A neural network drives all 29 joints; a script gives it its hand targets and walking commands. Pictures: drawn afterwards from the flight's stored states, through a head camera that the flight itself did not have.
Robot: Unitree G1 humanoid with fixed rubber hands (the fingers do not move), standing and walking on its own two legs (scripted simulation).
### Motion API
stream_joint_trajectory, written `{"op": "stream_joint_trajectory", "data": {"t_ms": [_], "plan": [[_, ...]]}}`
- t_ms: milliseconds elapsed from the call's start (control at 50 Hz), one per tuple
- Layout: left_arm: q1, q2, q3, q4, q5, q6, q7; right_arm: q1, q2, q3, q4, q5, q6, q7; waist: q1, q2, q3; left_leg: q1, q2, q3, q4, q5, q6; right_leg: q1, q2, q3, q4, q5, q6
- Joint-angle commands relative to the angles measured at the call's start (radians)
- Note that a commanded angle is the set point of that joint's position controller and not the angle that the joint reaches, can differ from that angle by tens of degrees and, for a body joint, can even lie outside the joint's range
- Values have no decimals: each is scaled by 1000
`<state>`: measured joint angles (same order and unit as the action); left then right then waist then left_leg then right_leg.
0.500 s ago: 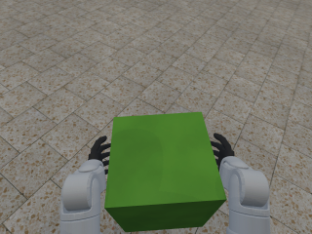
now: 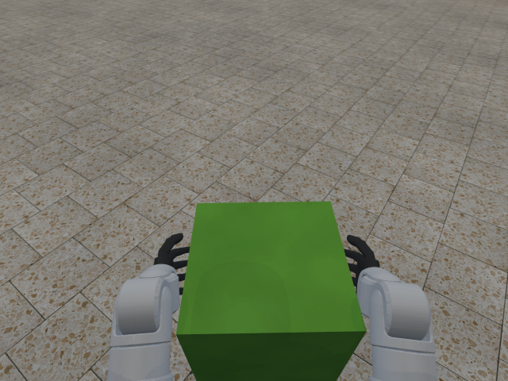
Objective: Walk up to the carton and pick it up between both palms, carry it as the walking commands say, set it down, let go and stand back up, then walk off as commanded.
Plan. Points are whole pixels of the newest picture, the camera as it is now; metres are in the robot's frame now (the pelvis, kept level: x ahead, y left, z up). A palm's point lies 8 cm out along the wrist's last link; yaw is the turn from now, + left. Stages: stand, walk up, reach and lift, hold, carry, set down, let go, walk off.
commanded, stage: carry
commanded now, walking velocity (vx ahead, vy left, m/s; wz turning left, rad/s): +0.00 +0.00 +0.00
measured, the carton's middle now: (264, 300) +0.25 -0.01 +0.01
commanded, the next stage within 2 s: none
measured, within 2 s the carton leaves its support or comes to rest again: neither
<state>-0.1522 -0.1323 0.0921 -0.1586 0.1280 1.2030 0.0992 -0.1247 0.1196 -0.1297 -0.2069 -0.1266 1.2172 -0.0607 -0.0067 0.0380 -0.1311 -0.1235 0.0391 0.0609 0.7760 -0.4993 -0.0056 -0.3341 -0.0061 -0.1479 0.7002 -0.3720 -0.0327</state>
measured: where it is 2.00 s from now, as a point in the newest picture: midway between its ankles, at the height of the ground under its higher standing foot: (269, 320)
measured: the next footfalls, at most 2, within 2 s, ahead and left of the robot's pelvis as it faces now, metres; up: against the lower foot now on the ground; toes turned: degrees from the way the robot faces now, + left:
left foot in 0.34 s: +0.05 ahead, +0.10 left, +0.00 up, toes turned -1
right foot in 0.60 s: +0.21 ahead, -0.09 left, +0.00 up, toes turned -10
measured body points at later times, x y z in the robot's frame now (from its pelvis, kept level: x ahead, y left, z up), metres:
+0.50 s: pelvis +0.11 +0.02 +0.00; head +0.15 +0.05 +0.45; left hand +0.38 +0.18 +0.04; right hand +0.38 -0.13 +0.05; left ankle +0.01 +0.10 -0.71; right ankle +0.10 -0.10 -0.68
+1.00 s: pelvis +0.28 +0.00 +0.01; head +0.31 +0.00 +0.46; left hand +0.55 +0.15 +0.07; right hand +0.56 -0.15 +0.07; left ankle +0.16 +0.12 -0.70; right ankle +0.20 -0.08 -0.70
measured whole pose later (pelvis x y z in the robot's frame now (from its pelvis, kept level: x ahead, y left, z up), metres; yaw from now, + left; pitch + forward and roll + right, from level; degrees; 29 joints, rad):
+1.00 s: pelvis +0.28 +0.00 +0.01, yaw -2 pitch +5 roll +1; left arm -0.11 -0.13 0.10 -0.38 0.09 1.16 0.12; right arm -0.11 0.13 -0.07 -0.36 -0.10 1.14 -0.07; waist 0.03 -0.04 -0.01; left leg -0.20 0.01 0.04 0.67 -0.41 -0.01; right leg -0.31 -0.04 -0.13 0.73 -0.40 -0.06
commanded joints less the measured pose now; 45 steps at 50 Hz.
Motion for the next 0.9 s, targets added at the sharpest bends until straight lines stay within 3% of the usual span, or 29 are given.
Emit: {"op": "stream_joint_trajectory", "data": {"t_ms": [0,60,80,100,140,160,180,200,220,280,300,320,340,380,400,480,560,600,620,640,660,680,700,720,740,760,780,820,880], "plan": [[-684,-937,-694,-287,-448,-54,-234,-723,946,726,-268,503,-51,245,-16,-130,-276,-171,15,-27,-459,263,-38,425,-182,156,-45,1187,-110],[-564,-824,-479,15,-286,-145,-238,-607,833,487,63,312,-153,235,-2,132,-288,320,136,-94,-227,1478,-16,-67,-61,10,159,464,-12],[-660,-926,-748,-392,-482,-138,-226,-583,923,718,-263,454,-144,226,-5,231,-316,564,139,-68,-85,2021,5,-296,47,-103,182,110,1],[-616,-909,-621,-208,-396,-138,-227,-598,880,588,-134,369,-146,221,-7,289,-295,644,144,-60,-4,2293,38,-430,101,-141,106,-148,8],[-599,-921,-700,-343,-447,-130,-216,-600,879,674,-310,408,-134,190,10,90,-347,452,113,-17,46,2133,0,-165,131,-161,-103,96,-24],[-548,-907,-710,-376,-447,-115,-214,-635,875,726,-385,441,-114,182,44,-67,-386,136,101,13,204,1804,-62,211,82,-107,-197,415,-63],[-487,-897,-684,-332,-457,-91,-217,-568,822,710,-357,439,-88,180,82,-238,-506,-328,48,-3,490,977,-110,734,-154,147,-55,1216,-210],[-450,-897,-697,-310,-455,-78,-215,-554,833,733,-406,430,-72,185,84,-421,-488,-691,-92,-54,652,-229,-109,974,-352,372,-29,1818,-350],[-367,-875,-678,-249,-387,-63,-208,-422,829,708,-299,408,-48,198,51,-329,-523,-616,10,-248,569,-225,-68,824,-432,481,-70,1524,-376],[-440,-908,-691,-284,-340,-60,-209,-485,853,679,-228,425,-57,253,25,14,-258,-307,55,-182,-275,-71,-25,297,-216,235,-23,1154,-138],[-463,-824,-530,28,-222,-131,-227,-435,779,447,85,243,-137,251,-19,128,-255,-82,8,-56,-529,361,-71,170,-148,31,153,828,-64],[-556,-871,-762,-350,-422,-151,-241,-423,883,673,-189,390,-158,245,-30,252,-177,199,119,-193,-421,1080,-73,-242,-78,-50,367,36,31],[-745,-874,-826,-477,-511,-120,-245,-455,842,646,-280,385,-152,224,-10,367,-206,288,243,-305,-234,1698,-13,-356,-4,28,355,-286,54],[-773,-851,-698,-357,-453,-132,-254,-510,832,536,-162,291,-189,200,-21,232,-246,240,237,-347,-230,1563,175,-261,-7,106,226,-193,23],[-788,-926,-831,-542,-553,-121,-245,-612,873,686,-428,409,-176,191,-11,150,-188,280,223,-326,-236,1550,152,-302,9,63,235,-156,24],[-549,-899,-744,-402,-483,-93,-244,-511,805,656,-384,367,-131,192,-5,125,-295,338,204,-206,-163,1622,133,-208,35,51,110,-52,26],[-406,-878,-708,-326,-414,-102,-229,-471,795,678,-353,363,-123,198,25,54,-367,196,114,-77,33,1705,7,126,68,-50,-129,357,-25],[-423,-862,-632,-266,-377,-77,-233,-493,808,683,-247,380,-78,222,56,-188,-428,-255,-1,-45,301,803,-66,561,-212,247,-17,1342,-243],[-435,-894,-707,-294,-401,-72,-224,-545,836,741,-375,430,-72,231,63,-388,-418,-554,-59,-119,395,13,-102,743,-353,434,-28,1561,-372],[-375,-907,-645,-187,-335,-68,-216,-548,840,711,-302,427,-60,245,49,-321,-402,-549,7,-173,254,-181,-61,680,-380,448,-59,1479,-362],[-301,-811,-443,56,-177,-121,-223,-436,760,540,14,285,-110,260,40,-204,-328,-434,6,-137,112,-157,-21,507,-305,342,-124,1368,-284],[-340,-885,-602,-124,-278,-129,-224,-526,813,678,-210,392,-132,271,32,-81,-245,-363,13,-102,-205,-69,-12,401,-231,238,-128,1254,-183],[-356,-883,-566,-25,-253,-138,-232,-508,811,639,-78,365,-144,277,11,-86,-219,-232,-1,-56,-397,138,-23,329,-192,152,-87,1111,-103],[-412,-916,-672,-169,-349,-155,-242,-473,857,709,-158,411,-161,274,-4,-35,-236,-48,-1,-66,-484,446,-33,214,-145,70,27,856,-49],[-440,-844,-578,-33,-301,-200,-248,-419,852,603,69,329,-197,265,0,94,-180,134,101,-159,-330,1062,-23,-44,-110,20,147,343,14],[-660,-873,-801,-521,-514,-177,-237,-567,875,777,-402,495,-197,243,13,169,-270,272,217,-252,-203,1533,82,-137,-62,35,119,-60,43],[-703,-914,-708,-383,-439,-150,-240,-566,904,681,-222,402,-173,230,-1,195,-300,275,222,-255,-184,1612,155,-147,-18,72,30,-143,29],[-681,-930,-758,-519,-500,-136,-236,-662,881,759,-431,456,-158,207,22,99,-307,218,149,-110,-141,1324,79,-1,-27,17,-134,156,15],[-522,-858,-696,-413,-441,-96,-239,-464,841,702,-317,377,-112,198,26,-98,-425,-75,49,-34,-55,848,9,406,-144,104,-1,1073,-76]]}}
